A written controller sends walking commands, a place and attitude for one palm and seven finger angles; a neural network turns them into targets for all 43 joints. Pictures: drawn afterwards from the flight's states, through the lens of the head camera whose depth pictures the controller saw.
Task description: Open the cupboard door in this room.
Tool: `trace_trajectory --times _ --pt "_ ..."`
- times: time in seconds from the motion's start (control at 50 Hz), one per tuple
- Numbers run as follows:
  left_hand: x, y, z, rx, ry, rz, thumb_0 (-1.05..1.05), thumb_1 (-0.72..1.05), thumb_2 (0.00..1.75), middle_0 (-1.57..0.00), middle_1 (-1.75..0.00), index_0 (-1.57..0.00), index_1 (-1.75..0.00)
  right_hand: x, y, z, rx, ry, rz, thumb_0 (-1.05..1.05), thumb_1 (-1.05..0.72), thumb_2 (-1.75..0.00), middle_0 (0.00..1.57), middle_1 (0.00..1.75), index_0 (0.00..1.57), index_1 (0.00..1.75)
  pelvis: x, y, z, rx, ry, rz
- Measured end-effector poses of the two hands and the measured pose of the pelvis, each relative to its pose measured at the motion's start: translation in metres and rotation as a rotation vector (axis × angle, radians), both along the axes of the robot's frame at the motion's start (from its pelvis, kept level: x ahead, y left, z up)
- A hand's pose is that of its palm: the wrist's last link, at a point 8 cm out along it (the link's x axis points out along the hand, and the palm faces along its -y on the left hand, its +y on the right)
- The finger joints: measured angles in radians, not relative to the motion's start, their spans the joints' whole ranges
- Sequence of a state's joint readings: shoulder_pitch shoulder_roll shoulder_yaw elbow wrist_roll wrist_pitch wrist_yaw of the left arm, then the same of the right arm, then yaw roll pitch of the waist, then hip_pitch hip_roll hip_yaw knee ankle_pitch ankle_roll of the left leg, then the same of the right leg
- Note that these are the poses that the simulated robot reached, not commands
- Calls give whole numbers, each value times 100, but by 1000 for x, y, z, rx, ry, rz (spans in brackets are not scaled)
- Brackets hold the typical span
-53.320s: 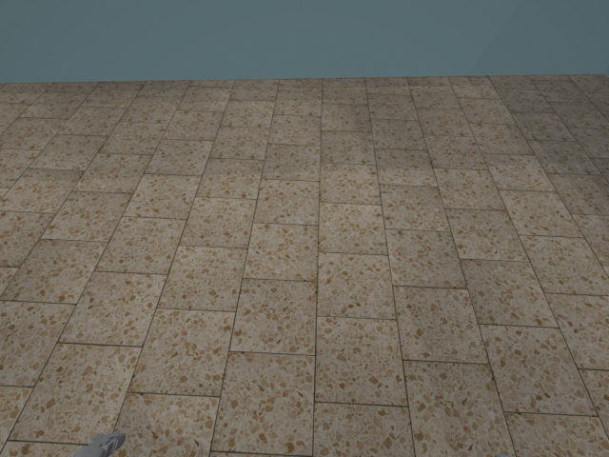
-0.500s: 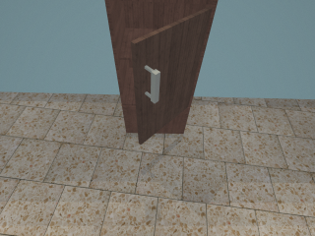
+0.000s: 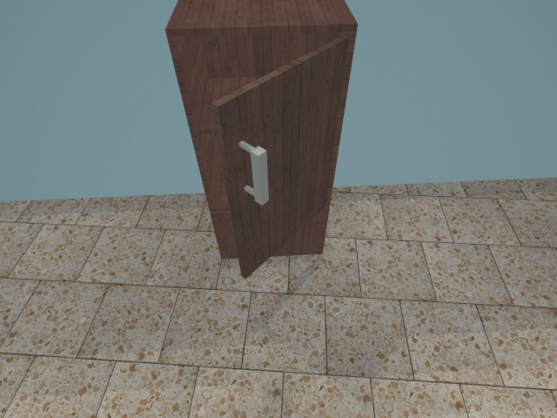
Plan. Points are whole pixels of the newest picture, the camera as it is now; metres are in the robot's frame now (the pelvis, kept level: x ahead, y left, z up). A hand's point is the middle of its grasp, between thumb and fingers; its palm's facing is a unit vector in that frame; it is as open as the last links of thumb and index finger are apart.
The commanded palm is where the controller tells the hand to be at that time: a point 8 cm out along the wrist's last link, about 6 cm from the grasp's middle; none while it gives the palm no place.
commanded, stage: let the arm hang, fingers relaxed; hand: left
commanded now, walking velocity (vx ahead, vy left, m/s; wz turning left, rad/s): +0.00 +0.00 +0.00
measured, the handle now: (253, 173) +0.59 +0.09 -0.01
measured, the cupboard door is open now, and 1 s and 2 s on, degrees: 45 45 45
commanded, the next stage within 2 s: look to check the result in 0.12 s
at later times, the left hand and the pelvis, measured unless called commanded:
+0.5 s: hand out of the picture +0.06 +0.20 -0.16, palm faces +0.00 -0.96 -0.29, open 7.4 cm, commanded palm none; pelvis +0.03 -0.01 +0.00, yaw +0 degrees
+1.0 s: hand out of the picture +0.08 +0.18 -0.17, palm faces -0.03 -0.96 -0.26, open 7.4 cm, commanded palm none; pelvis +0.03 -0.02 +0.00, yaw -4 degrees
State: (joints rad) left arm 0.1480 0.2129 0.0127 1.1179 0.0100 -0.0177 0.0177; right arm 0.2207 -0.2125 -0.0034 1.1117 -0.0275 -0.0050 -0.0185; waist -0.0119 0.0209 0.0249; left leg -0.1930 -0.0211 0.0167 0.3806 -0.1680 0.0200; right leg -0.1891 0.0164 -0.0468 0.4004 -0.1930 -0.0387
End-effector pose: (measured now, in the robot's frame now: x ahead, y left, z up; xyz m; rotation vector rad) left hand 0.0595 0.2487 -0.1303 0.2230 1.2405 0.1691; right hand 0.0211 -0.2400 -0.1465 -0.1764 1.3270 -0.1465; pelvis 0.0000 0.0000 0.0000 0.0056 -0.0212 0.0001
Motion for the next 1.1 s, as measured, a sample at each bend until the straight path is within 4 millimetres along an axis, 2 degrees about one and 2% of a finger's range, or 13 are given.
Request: trace_trajectory --times 0.06,0.14,0.5,0.78,0.94,1.1 --pt "12 -5 1 -7 -13 -13 1 91 89 -20 -30 -20 -30 8 -3 2 -4 -11 1 1 -91 -90 20 30 20 30 4 -1 1 1 0 -2" --pt "17 -8 1 -10 -8 -17 1 90 89 -20 -30 -20 -30 16 -6 3 -8 -14 3 1 -91 -90 20 30 20 30 8 -3 2 1 1 -3" --pt "-7 -2 2 30 108 25 1 90 89 -20 -30 -20 -30 33 -27 5 -30 23 14 1 -90 -90 20 30 20 30 25 -14 4 0 5 -4" --pt "10 -10 2 24 80 10 1 90 89 -21 -30 -20 -30 45 -34 6 -36 2 13 1 -90 -90 20 30 20 30 33 -19 4 0 4 -10" --pt "20 -17 -1 16 78 -1 1 90 89 -20 -30 -20 -30 40 -30 3 -31 10 -19 1 -90 -90 20 30 20 30 34 -20 2 -2 11 -38" --pt "25 -23 -13 -11 125 -55 1 90 89 -21 -30 -20 -30 11 -19 -3 -24 19 -134 1 -90 -90 20 30 20 30 29 -18 -6 2 17 -119"
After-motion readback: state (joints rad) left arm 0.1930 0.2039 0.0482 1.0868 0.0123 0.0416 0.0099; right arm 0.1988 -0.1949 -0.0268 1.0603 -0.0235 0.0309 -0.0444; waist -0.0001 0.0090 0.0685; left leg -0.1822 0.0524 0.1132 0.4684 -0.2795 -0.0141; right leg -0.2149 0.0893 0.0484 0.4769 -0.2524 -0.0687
